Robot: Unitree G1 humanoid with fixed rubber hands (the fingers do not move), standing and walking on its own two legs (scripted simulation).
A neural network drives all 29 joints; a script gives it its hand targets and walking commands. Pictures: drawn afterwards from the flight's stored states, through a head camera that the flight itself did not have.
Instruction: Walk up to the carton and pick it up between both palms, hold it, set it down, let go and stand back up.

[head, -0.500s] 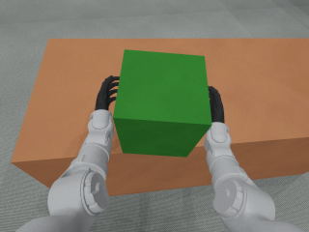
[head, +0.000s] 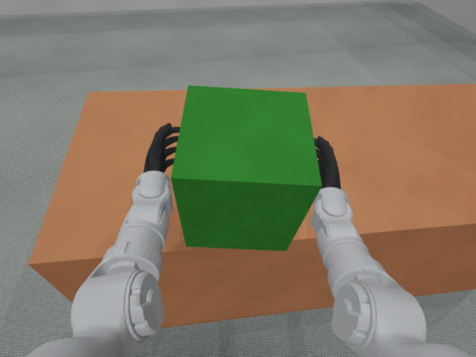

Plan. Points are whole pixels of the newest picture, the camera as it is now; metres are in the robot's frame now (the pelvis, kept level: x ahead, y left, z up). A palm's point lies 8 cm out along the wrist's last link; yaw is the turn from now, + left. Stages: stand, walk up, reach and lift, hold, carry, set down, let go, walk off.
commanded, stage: reach and lift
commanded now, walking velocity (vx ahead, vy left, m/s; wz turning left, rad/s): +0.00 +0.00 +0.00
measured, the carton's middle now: (241, 175) +0.43 -0.01 +0.05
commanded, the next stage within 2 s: hold in 1.96 s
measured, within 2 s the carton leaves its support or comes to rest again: neither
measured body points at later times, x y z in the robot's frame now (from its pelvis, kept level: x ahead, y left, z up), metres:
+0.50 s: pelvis -0.01 +0.01 +0.00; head -0.03 +0.05 +0.45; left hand +0.40 +0.16 +0.14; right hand +0.38 -0.14 +0.13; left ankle +0.02 +0.09 -0.75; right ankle +0.01 -0.08 -0.75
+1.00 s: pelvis -0.02 +0.01 +0.00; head -0.04 +0.05 +0.45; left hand +0.38 +0.17 +0.17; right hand +0.38 -0.14 +0.16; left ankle +0.02 +0.09 -0.75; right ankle +0.01 -0.08 -0.75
